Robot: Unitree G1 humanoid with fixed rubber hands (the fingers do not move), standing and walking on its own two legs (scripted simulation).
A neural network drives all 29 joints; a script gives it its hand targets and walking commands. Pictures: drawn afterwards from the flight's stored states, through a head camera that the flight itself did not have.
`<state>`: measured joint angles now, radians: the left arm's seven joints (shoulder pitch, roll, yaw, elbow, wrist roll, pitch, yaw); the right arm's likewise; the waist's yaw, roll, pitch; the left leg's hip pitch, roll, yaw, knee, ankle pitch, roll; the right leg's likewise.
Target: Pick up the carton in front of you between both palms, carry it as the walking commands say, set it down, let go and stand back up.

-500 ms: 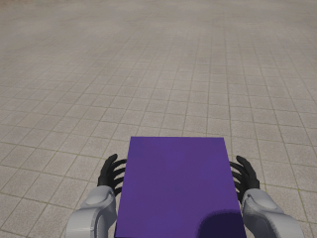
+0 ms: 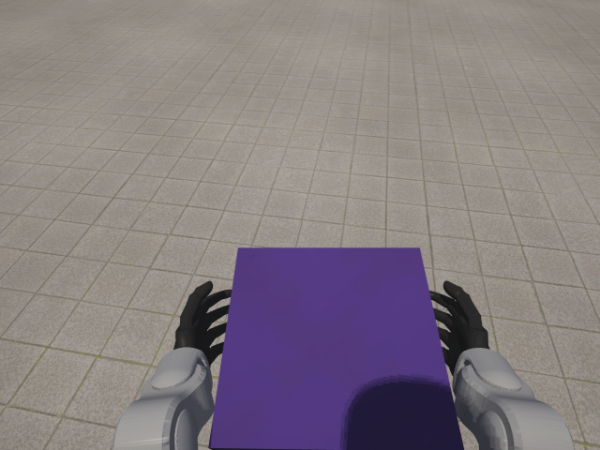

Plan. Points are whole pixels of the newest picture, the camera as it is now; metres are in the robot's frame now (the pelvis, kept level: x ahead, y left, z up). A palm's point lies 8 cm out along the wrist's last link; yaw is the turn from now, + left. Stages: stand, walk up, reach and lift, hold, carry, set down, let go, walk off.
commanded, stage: carry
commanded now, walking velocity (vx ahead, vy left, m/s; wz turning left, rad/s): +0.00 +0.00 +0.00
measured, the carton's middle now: (327, 368) +0.24 +0.00 +0.02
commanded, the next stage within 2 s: hold in 1.72 s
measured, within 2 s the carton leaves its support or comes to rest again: neither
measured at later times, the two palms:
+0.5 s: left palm (231, 252) +0.36 +0.13 +0.10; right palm (454, 256) +0.36 -0.17 +0.10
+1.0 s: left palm (238, 265) +0.36 +0.12 +0.08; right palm (456, 268) +0.36 -0.18 +0.08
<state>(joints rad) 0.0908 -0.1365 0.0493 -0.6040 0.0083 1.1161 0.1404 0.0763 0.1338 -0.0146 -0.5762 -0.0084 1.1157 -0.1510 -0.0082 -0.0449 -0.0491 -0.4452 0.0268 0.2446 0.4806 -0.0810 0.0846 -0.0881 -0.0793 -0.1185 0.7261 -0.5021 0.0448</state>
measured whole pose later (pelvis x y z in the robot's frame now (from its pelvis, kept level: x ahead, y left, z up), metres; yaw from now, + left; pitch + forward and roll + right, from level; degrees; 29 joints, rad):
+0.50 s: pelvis +0.14 -0.02 +0.01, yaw +0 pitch +4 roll +0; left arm 0.07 -0.13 0.05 -0.52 0.02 1.16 0.14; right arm 0.07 0.13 -0.04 -0.52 -0.02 1.17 -0.15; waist 0.00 0.00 -0.13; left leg -0.26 0.07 0.21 0.52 -0.30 0.00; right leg -0.19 -0.05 -0.14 0.49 -0.36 0.01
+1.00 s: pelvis +0.13 -0.03 +0.01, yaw +0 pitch +2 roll +0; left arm 0.04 -0.13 0.05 -0.35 0.09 1.07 0.10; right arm 0.03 0.13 -0.04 -0.34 -0.09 1.08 -0.10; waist 0.00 -0.01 -0.11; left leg -0.25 0.08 0.20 0.51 -0.29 0.00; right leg -0.17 -0.04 -0.14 0.50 -0.36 -0.01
